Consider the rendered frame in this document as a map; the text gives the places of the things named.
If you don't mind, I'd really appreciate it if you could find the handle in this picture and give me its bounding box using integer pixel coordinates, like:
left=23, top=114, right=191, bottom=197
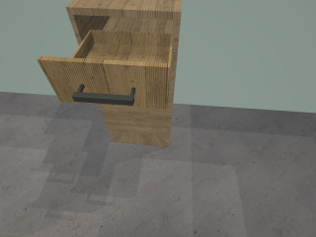
left=72, top=84, right=135, bottom=106

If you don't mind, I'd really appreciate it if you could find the drawer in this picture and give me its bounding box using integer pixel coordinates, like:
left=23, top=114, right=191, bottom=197
left=37, top=30, right=174, bottom=110

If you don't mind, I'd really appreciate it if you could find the cabinet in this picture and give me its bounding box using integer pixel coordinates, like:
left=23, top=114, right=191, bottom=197
left=65, top=0, right=182, bottom=147

